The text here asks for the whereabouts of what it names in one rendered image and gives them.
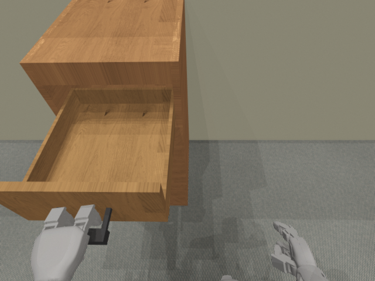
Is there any left robot hand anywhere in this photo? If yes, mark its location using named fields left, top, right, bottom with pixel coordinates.
left=30, top=204, right=102, bottom=281

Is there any robot right forearm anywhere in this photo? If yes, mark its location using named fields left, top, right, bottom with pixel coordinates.
left=296, top=265, right=329, bottom=281

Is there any handle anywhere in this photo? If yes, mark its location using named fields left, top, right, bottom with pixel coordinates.
left=57, top=207, right=112, bottom=245

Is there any right robot hand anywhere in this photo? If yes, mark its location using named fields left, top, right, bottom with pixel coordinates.
left=271, top=221, right=317, bottom=277

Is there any cabinet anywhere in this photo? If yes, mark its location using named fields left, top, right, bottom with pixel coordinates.
left=19, top=0, right=189, bottom=205

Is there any robot right shin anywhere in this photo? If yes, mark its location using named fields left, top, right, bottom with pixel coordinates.
left=221, top=275, right=232, bottom=280

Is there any drawer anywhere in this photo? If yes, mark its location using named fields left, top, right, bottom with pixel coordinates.
left=0, top=87, right=176, bottom=222

